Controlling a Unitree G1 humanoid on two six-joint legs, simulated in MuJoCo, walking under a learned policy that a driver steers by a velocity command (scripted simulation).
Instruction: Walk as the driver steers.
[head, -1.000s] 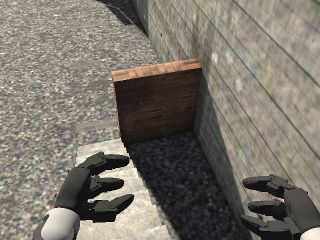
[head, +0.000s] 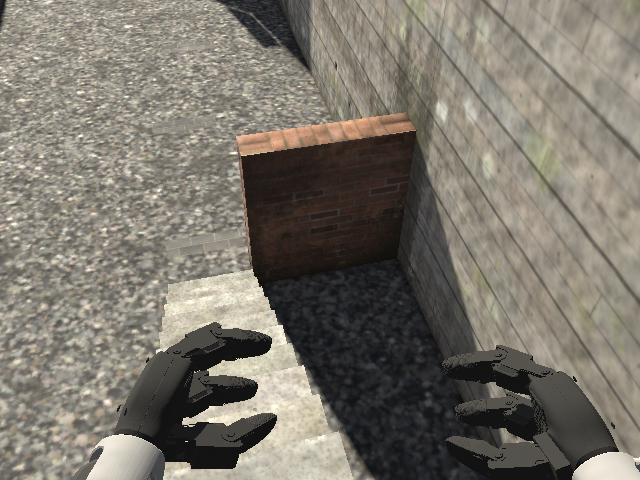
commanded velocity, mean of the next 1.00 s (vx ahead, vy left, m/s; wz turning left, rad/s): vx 1.00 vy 0.00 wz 0.00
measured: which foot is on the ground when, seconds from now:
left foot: down 0.00-1.00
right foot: down 0.00-1.00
